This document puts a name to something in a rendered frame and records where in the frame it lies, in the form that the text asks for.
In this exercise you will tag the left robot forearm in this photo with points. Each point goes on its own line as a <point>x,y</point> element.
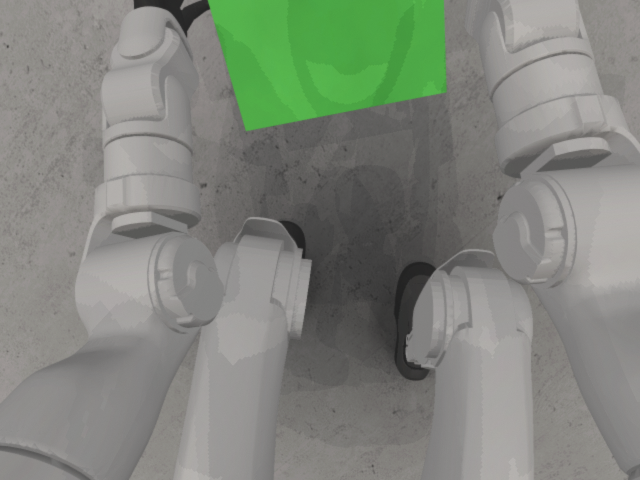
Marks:
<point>146,134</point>

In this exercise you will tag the robot left hand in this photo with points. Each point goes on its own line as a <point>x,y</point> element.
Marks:
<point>184,17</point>

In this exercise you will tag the right robot forearm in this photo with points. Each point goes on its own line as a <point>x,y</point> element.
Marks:
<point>541,77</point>

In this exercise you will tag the right robot upper arm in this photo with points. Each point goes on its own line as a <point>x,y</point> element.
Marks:
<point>574,236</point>

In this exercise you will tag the robot left shin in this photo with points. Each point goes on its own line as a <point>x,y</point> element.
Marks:
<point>256,226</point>

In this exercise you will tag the carton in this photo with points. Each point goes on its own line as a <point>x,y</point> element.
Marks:
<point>293,60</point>

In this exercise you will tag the left robot thigh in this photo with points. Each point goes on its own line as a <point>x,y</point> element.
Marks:
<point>229,431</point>

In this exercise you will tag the left robot upper arm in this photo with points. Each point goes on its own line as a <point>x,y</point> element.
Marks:
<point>90,416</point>

